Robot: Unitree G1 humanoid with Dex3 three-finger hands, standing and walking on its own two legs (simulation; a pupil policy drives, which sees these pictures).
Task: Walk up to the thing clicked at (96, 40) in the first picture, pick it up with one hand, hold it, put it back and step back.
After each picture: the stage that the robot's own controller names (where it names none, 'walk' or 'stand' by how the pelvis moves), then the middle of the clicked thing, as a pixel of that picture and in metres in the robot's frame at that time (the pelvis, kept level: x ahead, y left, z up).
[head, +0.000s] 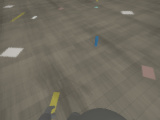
stand; (96, 41) +1.63 -0.07 -0.66
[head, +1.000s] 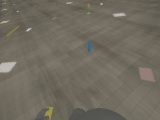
walk; (89, 47) +1.50 +0.18 -0.63
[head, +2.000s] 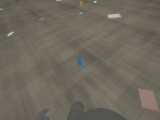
walk; (79, 61) +0.99 +0.30 -0.65
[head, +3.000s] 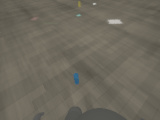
walk; (76, 79) +0.61 +0.22 -0.63
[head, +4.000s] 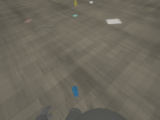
stand; (75, 91) +0.40 +0.20 -0.63
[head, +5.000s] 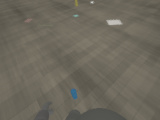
stand; (74, 94) +0.37 +0.21 -0.64
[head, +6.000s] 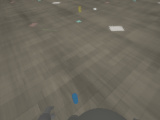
stand; (75, 99) +0.35 +0.19 -0.66
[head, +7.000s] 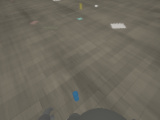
stand; (76, 96) +0.36 +0.19 -0.66
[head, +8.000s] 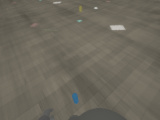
stand; (75, 98) +0.35 +0.20 -0.66
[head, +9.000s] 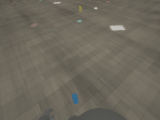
stand; (75, 99) +0.35 +0.20 -0.66
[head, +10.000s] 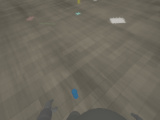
go down; (75, 94) +0.36 +0.20 -0.65
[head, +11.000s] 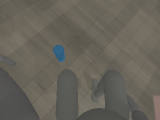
go down; (60, 55) +0.45 +0.21 -0.24
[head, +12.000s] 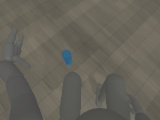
close in; (67, 58) +0.45 +0.19 -0.26
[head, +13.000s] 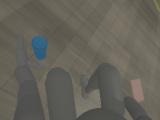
close in; (40, 50) +0.45 +0.24 -0.17
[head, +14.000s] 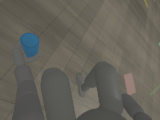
close; (31, 49) +0.44 +0.26 -0.16
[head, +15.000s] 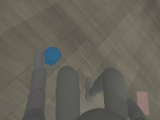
lift; (50, 58) +0.36 +0.25 -0.12
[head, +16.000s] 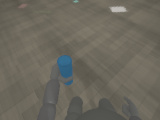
lift; (66, 72) +0.32 +0.17 +0.05
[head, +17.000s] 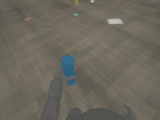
hold; (69, 72) +0.33 +0.16 +0.04
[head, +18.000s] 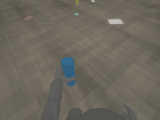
hold; (69, 73) +0.32 +0.16 +0.04
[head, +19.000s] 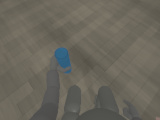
crouch; (64, 63) +0.39 +0.18 -0.02
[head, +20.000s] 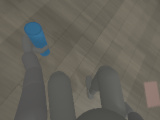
lower; (40, 43) +0.49 +0.24 -0.10
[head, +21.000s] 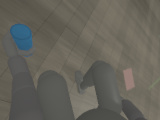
lower; (24, 44) +0.47 +0.26 -0.17
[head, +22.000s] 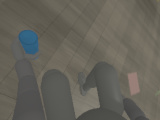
lower; (31, 48) +0.45 +0.26 -0.17
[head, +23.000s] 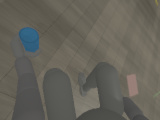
lower; (31, 45) +0.45 +0.26 -0.16
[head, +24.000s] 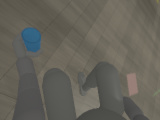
lower; (33, 45) +0.45 +0.25 -0.17
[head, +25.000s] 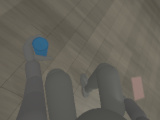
open; (41, 51) +0.44 +0.23 -0.18
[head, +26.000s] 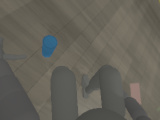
stand; (48, 48) +0.44 +0.23 -0.19
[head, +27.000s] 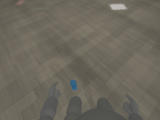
stand; (74, 85) +0.39 +0.17 -0.53
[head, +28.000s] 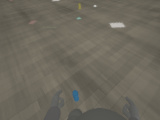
stand; (75, 96) +0.37 +0.17 -0.60
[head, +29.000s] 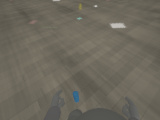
stand; (76, 96) +0.37 +0.17 -0.60
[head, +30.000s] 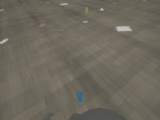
walk; (79, 97) +0.39 +0.16 -0.66
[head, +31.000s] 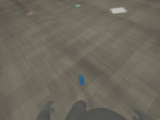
walk; (81, 80) +0.50 +0.15 -0.63
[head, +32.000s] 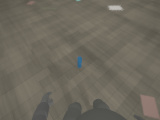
walk; (79, 62) +0.80 +0.16 -0.63
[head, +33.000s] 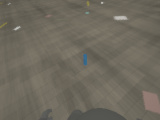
stand; (85, 59) +1.04 +0.17 -0.64
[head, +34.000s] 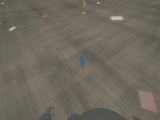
stand; (82, 60) +1.03 +0.18 -0.66
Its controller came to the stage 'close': yes
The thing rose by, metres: 0.69
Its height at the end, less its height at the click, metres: +0.00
